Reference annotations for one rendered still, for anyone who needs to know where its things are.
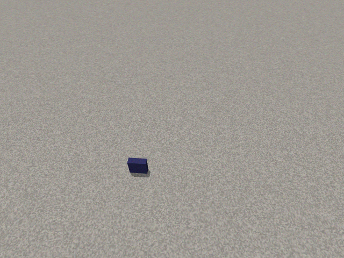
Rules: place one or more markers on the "carton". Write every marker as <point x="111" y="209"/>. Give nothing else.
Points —
<point x="137" y="165"/>

